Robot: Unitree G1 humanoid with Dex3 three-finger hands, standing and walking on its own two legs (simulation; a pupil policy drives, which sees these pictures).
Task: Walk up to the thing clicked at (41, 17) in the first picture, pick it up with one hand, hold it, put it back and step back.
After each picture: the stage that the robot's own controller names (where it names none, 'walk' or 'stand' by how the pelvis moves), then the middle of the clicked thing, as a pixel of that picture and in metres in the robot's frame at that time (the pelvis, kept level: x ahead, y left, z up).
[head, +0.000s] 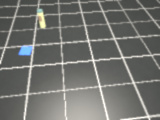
stand; (41, 18) +1.87 +0.51 -0.66
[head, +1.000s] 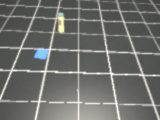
walk; (60, 22) +1.78 +0.19 -0.63
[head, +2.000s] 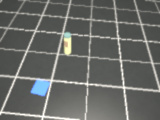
walk; (67, 43) +1.23 +0.10 -0.65
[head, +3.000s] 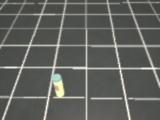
walk; (58, 86) +0.78 +0.19 -0.63
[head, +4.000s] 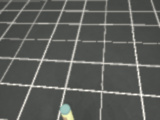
walk; (67, 116) +0.51 +0.18 -0.64
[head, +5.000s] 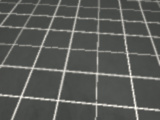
stand; out of the picture +0.41 +0.14 -0.65
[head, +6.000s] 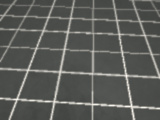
stand; out of the picture +0.41 +0.16 -0.66
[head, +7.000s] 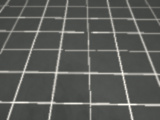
stand; out of the picture +0.39 +0.17 -0.66
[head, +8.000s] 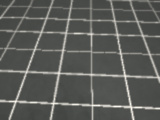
stand; out of the picture +0.40 +0.16 -0.66
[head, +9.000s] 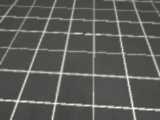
stand; out of the picture +0.40 +0.15 -0.66
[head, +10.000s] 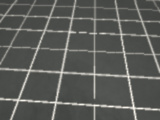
stand; out of the picture +0.39 +0.15 -0.66
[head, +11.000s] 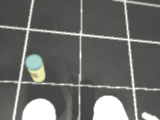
go down; (36, 70) +0.47 +0.17 -0.36
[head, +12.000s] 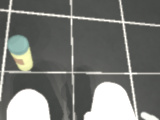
go down; (22, 55) +0.49 +0.20 -0.27
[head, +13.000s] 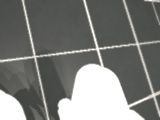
close in; out of the picture +0.47 +0.25 -0.17
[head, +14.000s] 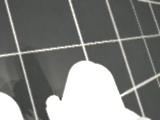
close; out of the picture +0.47 +0.26 -0.16
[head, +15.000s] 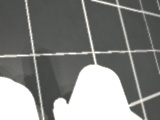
lift; out of the picture +0.39 +0.23 -0.15
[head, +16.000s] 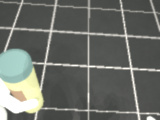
lift; (25, 87) +0.32 +0.17 +0.05
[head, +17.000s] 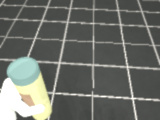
hold; (34, 93) +0.30 +0.15 +0.06
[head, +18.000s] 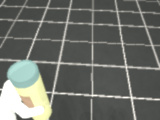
hold; (34, 95) +0.30 +0.16 +0.05
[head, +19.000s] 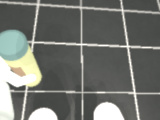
crouch; (23, 64) +0.40 +0.16 -0.02
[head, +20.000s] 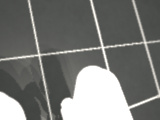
lower; out of the picture +0.46 +0.25 -0.13
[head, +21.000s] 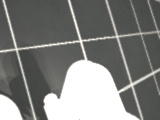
lower; out of the picture +0.45 +0.27 -0.17
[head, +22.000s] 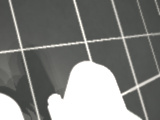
lower; out of the picture +0.45 +0.28 -0.16
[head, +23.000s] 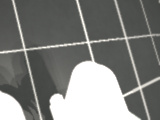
lower; out of the picture +0.44 +0.27 -0.16
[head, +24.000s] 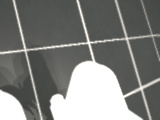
lower; out of the picture +0.44 +0.26 -0.15
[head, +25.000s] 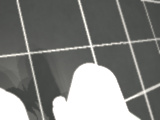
open; out of the picture +0.45 +0.24 -0.17
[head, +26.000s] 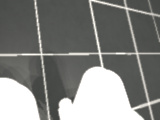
stand; out of the picture +0.45 +0.23 -0.18
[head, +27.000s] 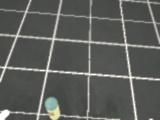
stand; (53, 109) +0.41 +0.15 -0.52
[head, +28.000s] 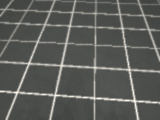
stand; out of the picture +0.40 +0.14 -0.60
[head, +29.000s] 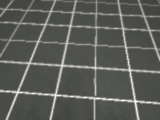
stand; out of the picture +0.40 +0.14 -0.60
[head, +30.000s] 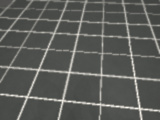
stand; out of the picture +0.41 +0.14 -0.65
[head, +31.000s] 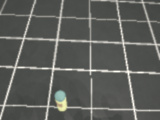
walk; (61, 101) +0.48 +0.12 -0.63
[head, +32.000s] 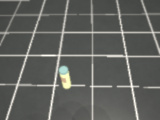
walk; (65, 78) +0.74 +0.18 -0.63
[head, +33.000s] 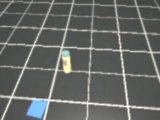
stand; (66, 62) +1.03 +0.16 -0.63
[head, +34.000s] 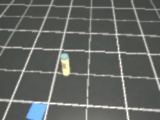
stand; (65, 65) +1.03 +0.15 -0.66
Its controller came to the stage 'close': yes
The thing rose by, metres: 0.70
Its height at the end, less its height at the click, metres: +0.00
